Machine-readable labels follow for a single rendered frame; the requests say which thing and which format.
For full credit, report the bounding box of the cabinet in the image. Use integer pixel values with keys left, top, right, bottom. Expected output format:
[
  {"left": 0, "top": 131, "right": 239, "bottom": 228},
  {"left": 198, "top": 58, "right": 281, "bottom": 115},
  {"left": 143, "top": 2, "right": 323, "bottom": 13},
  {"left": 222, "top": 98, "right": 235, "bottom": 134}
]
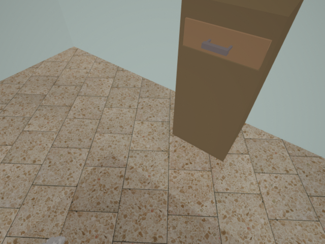
[{"left": 172, "top": 0, "right": 303, "bottom": 161}]

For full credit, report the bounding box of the handle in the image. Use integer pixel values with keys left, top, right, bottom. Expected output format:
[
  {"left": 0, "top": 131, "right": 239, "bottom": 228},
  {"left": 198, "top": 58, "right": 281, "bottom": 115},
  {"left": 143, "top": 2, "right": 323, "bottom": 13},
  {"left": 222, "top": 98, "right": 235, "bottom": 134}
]
[{"left": 201, "top": 39, "right": 233, "bottom": 56}]

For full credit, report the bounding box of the drawer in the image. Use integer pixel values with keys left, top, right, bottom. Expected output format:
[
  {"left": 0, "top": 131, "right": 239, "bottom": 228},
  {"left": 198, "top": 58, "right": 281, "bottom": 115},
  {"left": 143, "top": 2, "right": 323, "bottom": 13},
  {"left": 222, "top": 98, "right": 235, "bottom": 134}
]
[{"left": 183, "top": 17, "right": 272, "bottom": 70}]

